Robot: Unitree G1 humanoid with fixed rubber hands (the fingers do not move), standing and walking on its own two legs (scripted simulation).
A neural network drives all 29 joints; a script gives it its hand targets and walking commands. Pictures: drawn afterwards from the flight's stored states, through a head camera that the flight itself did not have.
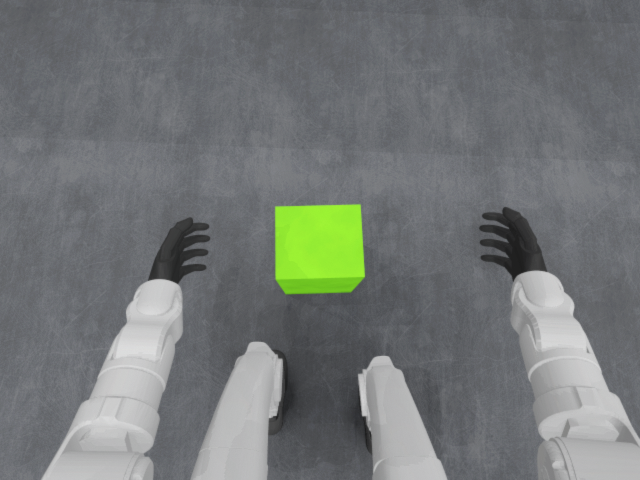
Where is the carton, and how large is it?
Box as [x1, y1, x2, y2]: [275, 204, 364, 293]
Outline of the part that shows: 360,204 275,207 276,280 285,293 346,292 351,291 363,278 364,270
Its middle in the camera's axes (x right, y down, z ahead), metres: -0.01 +0.03 +0.94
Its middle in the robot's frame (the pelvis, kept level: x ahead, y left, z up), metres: +0.46 +0.02 -0.53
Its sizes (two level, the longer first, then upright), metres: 0.181 0.155 0.298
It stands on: the floor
